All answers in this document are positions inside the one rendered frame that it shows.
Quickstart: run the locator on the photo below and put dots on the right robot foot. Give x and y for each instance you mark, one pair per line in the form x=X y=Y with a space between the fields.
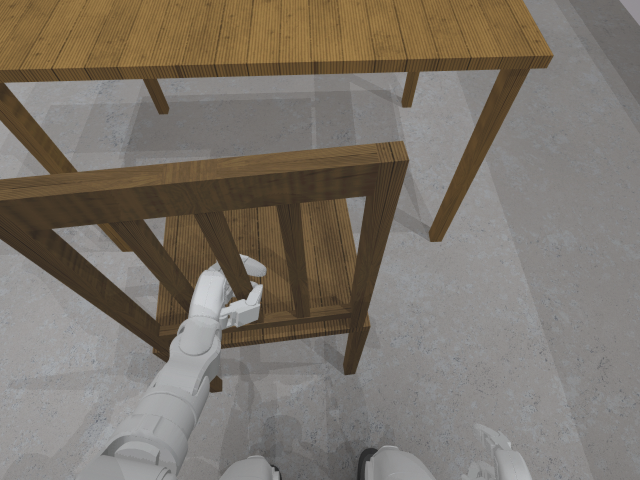
x=365 y=456

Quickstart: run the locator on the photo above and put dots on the left robot shin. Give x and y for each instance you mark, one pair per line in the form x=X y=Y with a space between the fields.
x=253 y=457

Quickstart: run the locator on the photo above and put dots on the robot right hand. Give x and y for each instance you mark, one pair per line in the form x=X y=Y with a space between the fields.
x=508 y=464

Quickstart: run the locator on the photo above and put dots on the left robot upper arm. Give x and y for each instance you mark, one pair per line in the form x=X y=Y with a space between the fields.
x=113 y=468

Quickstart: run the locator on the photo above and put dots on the robot left hand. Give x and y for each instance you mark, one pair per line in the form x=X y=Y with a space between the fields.
x=213 y=291

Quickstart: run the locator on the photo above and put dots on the left robot forearm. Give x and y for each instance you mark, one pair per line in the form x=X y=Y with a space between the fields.
x=158 y=430

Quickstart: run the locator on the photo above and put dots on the table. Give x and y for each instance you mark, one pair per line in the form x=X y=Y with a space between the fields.
x=81 y=40

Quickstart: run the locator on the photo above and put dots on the chair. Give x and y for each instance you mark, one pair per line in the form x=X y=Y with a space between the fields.
x=286 y=210

